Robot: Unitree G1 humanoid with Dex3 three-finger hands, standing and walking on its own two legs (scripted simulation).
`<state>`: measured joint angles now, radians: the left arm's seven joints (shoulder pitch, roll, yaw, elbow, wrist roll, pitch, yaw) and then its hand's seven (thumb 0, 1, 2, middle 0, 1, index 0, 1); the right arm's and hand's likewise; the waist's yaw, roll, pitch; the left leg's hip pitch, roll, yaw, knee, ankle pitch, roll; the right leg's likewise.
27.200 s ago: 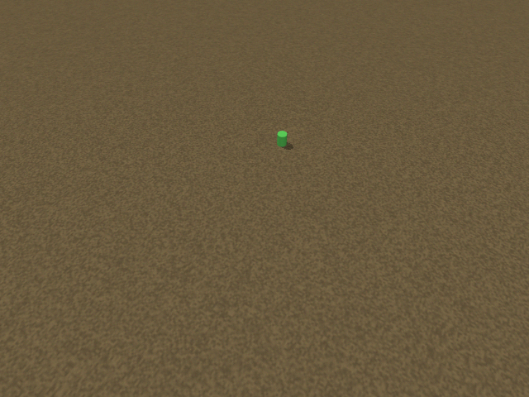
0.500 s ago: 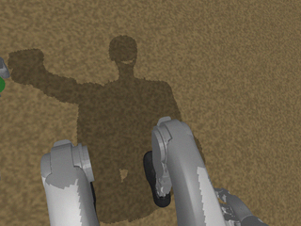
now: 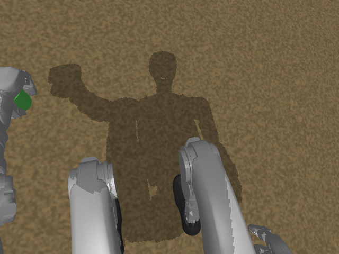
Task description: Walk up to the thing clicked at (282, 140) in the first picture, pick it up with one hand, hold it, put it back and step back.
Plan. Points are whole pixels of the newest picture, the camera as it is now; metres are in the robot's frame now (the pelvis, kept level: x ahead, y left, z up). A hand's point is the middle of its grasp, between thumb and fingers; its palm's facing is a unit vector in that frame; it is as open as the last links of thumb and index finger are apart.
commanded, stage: lift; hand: left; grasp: from above
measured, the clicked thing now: (12, 97) +0.48 +0.31 -0.15
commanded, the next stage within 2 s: hold in 1.36 s
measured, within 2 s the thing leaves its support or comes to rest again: neither
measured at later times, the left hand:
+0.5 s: hand out of the picture +0.40 +0.29 +0.04, palm faces -0.43 -0.10 -0.90, open 7.2 cm
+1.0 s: hand out of the picture +0.36 +0.25 +0.22, palm faces -0.44 -0.12 -0.89, open 7.2 cm
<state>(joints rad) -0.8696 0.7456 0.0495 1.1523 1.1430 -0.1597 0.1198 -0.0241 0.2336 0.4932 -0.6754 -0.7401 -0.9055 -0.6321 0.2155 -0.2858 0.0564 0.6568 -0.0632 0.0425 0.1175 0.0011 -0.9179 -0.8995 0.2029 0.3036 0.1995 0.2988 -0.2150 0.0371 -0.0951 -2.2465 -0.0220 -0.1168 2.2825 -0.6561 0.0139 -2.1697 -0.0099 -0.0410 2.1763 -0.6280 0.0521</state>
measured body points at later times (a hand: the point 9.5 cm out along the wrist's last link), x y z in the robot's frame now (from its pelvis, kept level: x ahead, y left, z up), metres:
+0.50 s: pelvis +0.00 +0.00 +0.13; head +0.17 +0.04 +0.54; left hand +0.42 +0.29 +0.09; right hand +0.14 -0.26 +0.01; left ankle +0.08 +0.12 -0.33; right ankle +0.11 -0.14 -0.33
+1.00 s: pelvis +0.04 -0.01 +0.30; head +0.12 +0.00 +0.74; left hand +0.38 +0.26 +0.27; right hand +0.16 -0.27 +0.18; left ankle +0.08 +0.12 -0.33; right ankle +0.11 -0.14 -0.33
